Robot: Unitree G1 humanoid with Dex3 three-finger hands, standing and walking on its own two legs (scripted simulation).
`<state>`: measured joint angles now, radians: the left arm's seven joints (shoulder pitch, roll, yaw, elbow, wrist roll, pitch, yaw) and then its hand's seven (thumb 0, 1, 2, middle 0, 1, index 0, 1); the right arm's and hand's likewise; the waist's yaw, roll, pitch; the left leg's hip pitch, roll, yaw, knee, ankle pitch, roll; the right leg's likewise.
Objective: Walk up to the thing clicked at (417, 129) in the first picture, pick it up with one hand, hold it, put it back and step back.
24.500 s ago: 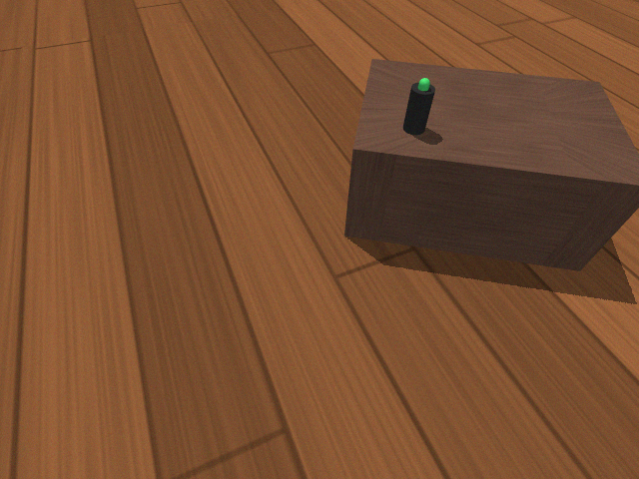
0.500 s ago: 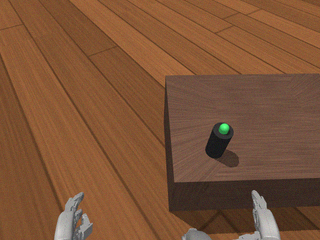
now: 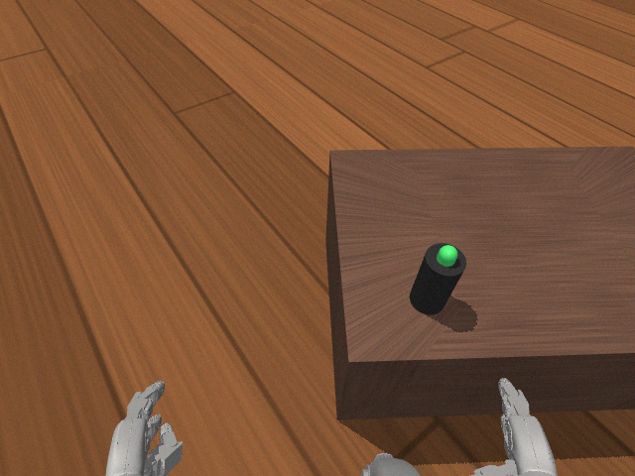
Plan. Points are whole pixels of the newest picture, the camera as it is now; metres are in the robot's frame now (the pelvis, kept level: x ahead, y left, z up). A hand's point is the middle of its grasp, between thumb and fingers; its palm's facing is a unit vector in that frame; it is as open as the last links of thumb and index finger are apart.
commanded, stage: stand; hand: right
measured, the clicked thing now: (437, 276) +0.50 -0.23 -0.18
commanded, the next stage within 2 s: none
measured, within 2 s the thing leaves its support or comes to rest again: neither
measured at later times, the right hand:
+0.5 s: hand out of the picture +0.09 -0.27 -0.12, palm faces -0.06 +0.93 -0.36, open 8.1 cm
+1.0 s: hand out of the picture +0.03 -0.27 -0.11, palm faces -0.06 +0.93 -0.35, open 7.4 cm
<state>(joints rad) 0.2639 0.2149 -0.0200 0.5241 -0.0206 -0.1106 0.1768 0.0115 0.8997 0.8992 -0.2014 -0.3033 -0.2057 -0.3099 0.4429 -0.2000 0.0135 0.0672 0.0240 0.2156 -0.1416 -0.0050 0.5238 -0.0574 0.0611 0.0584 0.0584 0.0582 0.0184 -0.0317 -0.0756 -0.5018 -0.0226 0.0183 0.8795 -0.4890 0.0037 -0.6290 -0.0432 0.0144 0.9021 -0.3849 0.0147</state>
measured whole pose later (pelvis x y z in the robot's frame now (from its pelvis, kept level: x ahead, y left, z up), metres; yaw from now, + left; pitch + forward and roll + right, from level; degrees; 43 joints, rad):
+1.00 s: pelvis -0.01 -0.02 +0.05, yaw +1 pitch -4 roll +0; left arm 0.12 0.34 0.03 1.18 0.01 0.00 -0.01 0.00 0.90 0.90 -0.20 -0.30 -0.20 -0.30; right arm 0.21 -0.33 0.00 1.12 -0.03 -0.01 -0.02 0.01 -0.91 -0.90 0.21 0.30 0.20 0.30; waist 0.01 -0.01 0.05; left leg -0.10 0.03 -0.03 0.39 -0.23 -0.03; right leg -0.19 0.00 -0.05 0.37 -0.13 -0.02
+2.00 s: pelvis +0.02 +0.00 +0.05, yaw +1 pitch -2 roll +0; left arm 0.08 0.33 0.01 1.17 0.00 -0.01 0.00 0.00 0.90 0.90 -0.20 -0.30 -0.20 -0.30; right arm 0.13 -0.34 0.00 1.13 -0.01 -0.01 -0.01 0.01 -0.91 -0.90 0.21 0.30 0.20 0.30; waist 0.01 0.00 0.06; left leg -0.03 0.00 -0.02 0.31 -0.24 -0.01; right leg -0.14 -0.02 -0.04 0.33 -0.15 0.01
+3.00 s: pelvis -0.08 +0.06 +0.04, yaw +0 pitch +0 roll -2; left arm 0.04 0.39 0.06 0.89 0.01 0.07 0.03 0.00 0.91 0.90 -0.20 -0.30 -0.20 -0.30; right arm 0.19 -0.35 -0.05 0.94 -0.04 0.04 -0.01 0.01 -0.90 -0.90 0.21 0.30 0.20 0.30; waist -0.03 -0.05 0.19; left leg -0.27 -0.02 0.00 0.59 -0.31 0.06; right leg -0.51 0.14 0.15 1.18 -0.49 0.00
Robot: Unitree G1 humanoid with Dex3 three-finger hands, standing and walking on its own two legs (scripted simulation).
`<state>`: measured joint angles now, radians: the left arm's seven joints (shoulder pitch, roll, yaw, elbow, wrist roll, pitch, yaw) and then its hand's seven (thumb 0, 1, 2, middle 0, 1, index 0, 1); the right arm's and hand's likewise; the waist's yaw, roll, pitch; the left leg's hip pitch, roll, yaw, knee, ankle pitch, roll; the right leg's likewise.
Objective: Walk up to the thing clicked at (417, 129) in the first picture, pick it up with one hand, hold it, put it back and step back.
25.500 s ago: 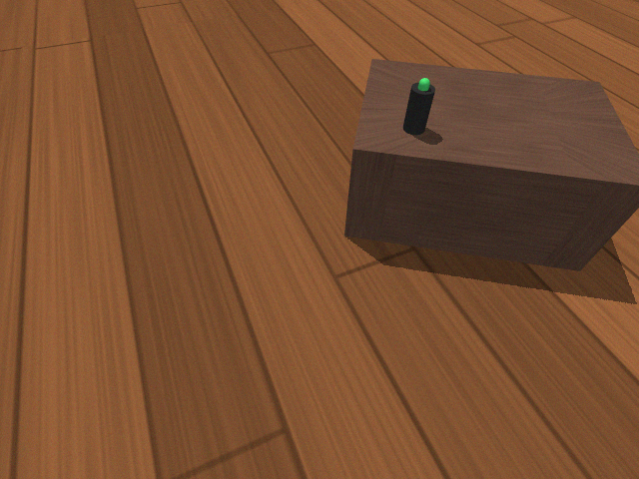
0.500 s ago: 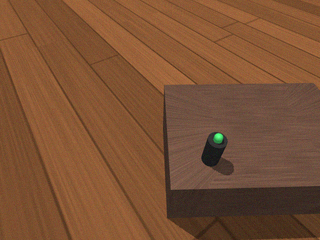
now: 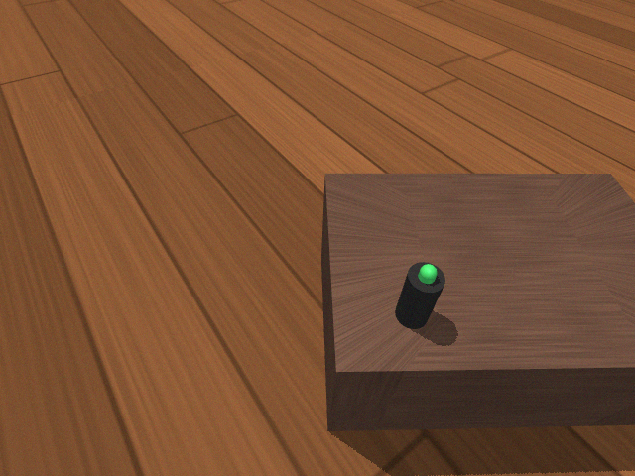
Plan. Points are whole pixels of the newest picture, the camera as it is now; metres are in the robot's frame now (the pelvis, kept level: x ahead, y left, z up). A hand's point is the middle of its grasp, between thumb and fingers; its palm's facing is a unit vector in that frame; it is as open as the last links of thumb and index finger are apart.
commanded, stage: stand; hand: right
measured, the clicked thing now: (420, 292) +0.51 -0.22 -0.24
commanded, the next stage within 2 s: step back in 1.48 s
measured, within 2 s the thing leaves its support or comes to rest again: neither
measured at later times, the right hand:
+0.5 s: hand out of the picture +0.08 -0.23 -0.16, palm faces -0.04 +0.94 -0.34, open 7.4 cm
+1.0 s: hand out of the picture +0.10 -0.23 -0.15, palm faces -0.03 +0.93 -0.36, open 7.4 cm
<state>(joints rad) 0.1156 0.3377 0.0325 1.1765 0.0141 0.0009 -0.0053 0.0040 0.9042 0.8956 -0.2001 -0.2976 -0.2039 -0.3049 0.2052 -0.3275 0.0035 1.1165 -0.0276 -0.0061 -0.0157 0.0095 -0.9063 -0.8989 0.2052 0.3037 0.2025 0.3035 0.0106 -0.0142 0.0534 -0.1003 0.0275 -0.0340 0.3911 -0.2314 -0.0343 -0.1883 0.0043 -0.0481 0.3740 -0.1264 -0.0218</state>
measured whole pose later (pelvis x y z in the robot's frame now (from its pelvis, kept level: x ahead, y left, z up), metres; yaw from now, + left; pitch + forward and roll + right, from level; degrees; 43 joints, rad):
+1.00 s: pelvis +0.04 +0.02 +0.00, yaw +0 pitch -2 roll +0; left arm 0.08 0.33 0.01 1.17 0.00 -0.01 0.00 0.00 0.90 0.90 -0.20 -0.30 -0.20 -0.30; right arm 0.13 -0.34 0.00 1.13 -0.01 -0.01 -0.01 0.01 -0.91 -0.90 0.21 0.30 0.20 0.30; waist 0.01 0.00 0.06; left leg -0.03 0.00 -0.02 0.31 -0.24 -0.01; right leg -0.14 -0.02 -0.04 0.33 -0.15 0.01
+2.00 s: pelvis -0.07 +0.08 -0.01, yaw -2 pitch +0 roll -2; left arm 0.04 0.39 0.06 0.89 0.01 0.07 0.03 0.00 0.91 0.90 -0.20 -0.30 -0.20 -0.30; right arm 0.19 -0.35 -0.05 0.94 -0.04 0.04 -0.01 0.01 -0.90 -0.90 0.21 0.30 0.20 0.30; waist -0.03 -0.05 0.19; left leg -0.27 -0.02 0.00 0.59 -0.31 0.06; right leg -0.51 0.14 0.15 1.18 -0.49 0.00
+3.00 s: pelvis -0.33 +0.08 -0.03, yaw -9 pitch -3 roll -1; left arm 0.22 0.39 0.10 0.86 0.03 0.07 -0.01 0.01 0.91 0.90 -0.20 -0.30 -0.20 -0.30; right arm 0.09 -0.42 -0.05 0.78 -0.02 0.03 -0.02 0.01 -0.90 -0.90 0.21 0.30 0.21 0.30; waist 0.02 0.01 0.20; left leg -0.45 0.10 -0.01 0.68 -0.17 -0.02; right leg -0.22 0.04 0.06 0.68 -0.42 0.01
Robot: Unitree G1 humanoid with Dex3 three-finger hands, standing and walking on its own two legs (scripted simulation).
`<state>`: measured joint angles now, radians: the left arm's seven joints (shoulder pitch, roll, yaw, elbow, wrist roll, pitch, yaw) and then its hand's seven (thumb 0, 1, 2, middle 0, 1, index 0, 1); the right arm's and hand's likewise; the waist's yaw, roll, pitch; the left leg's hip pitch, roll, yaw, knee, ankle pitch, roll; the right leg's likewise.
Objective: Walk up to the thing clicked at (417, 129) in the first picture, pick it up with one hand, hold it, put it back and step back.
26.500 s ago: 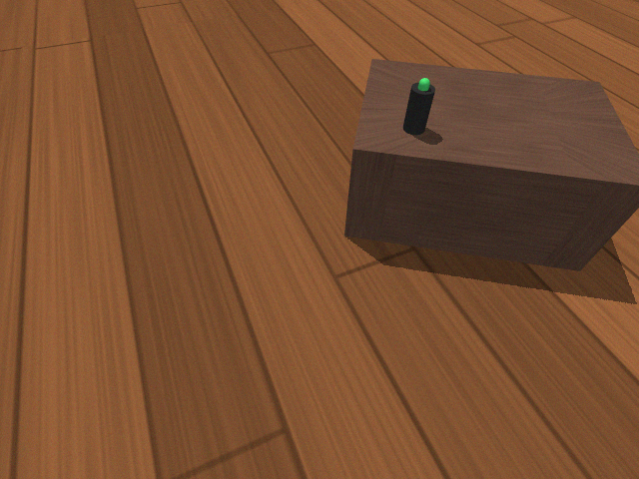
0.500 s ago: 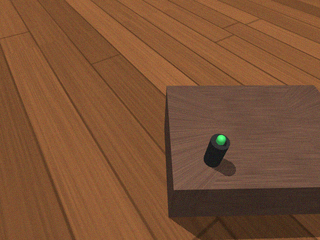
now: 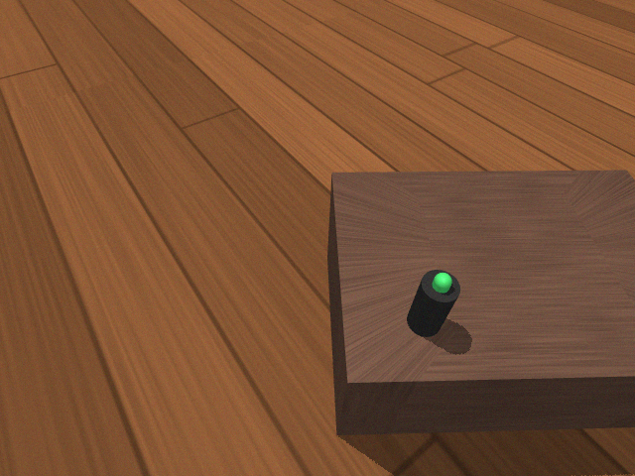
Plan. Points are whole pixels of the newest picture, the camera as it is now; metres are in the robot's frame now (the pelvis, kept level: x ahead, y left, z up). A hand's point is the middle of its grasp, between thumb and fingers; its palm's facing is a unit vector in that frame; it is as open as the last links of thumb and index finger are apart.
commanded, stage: stand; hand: right
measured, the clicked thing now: (433, 300) +0.47 -0.24 -0.24
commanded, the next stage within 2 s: step back in 0.48 s
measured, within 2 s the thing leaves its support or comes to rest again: neither
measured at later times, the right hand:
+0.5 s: hand out of the picture +0.05 -0.25 -0.16, palm faces -0.03 +0.94 -0.35, open 7.4 cm
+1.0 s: hand out of the picture -0.06 -0.21 -0.15, palm faces -0.01 +0.90 -0.44, open 7.4 cm
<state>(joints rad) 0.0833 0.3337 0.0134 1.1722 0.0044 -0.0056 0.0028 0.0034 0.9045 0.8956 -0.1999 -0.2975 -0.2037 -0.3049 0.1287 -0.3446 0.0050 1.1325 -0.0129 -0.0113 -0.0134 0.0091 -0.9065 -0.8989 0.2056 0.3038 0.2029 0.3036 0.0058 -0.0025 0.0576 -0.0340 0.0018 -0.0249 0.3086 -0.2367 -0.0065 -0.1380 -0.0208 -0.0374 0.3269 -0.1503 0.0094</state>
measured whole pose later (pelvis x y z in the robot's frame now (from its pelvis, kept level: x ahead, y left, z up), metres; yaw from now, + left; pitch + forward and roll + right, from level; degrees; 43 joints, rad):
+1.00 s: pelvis -0.10 +0.06 -0.02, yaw -2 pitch +0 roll -2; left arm 0.04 0.39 0.06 0.89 0.01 0.07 0.03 0.00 0.91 0.90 -0.20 -0.30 -0.20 -0.30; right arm 0.19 -0.35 -0.05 0.94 -0.04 0.04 -0.01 0.01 -0.90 -0.90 0.21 0.30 0.20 0.30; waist -0.03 -0.05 0.19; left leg -0.27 -0.02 0.00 0.59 -0.31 0.06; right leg -0.51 0.14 0.15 1.18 -0.49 0.00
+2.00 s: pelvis -0.36 +0.06 -0.04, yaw -9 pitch -3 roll -1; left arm 0.22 0.39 0.10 0.86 0.03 0.07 -0.01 0.01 0.91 0.90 -0.20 -0.30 -0.20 -0.30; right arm 0.09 -0.42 -0.05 0.78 -0.02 0.03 -0.02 0.01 -0.90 -0.90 0.21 0.30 0.21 0.30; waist 0.02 0.01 0.20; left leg -0.45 0.10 -0.01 0.68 -0.17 -0.02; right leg -0.22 0.04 0.06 0.68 -0.42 0.01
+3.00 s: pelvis -0.66 +0.01 -0.02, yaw -2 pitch -1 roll +0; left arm 0.23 0.38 0.08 0.90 0.05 0.00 0.00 0.01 0.90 0.89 -0.20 -0.30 -0.21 -0.31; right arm 0.23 -0.42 -0.05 0.93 -0.02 0.04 0.01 0.01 -0.91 -0.90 0.20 0.30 0.20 0.30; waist 0.03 0.05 0.08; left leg -0.34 -0.02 -0.08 0.81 -0.50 -0.02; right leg -0.30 -0.04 -0.01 0.66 -0.34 0.00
